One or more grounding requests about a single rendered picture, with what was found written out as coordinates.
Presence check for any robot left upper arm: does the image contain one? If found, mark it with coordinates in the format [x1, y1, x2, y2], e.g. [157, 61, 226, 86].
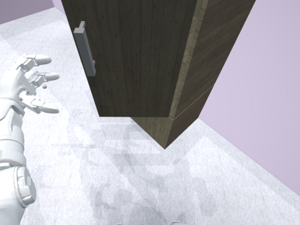
[0, 166, 37, 225]

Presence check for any handle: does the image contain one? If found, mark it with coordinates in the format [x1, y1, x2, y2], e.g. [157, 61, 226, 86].
[74, 21, 96, 76]

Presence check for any robot left forearm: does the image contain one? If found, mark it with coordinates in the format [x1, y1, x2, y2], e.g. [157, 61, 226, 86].
[0, 99, 26, 171]

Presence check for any cupboard door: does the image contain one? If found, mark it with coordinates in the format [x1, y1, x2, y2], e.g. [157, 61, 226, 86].
[61, 0, 197, 117]

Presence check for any left robot hand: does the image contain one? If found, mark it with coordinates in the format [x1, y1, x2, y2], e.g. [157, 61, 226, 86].
[0, 53, 60, 114]

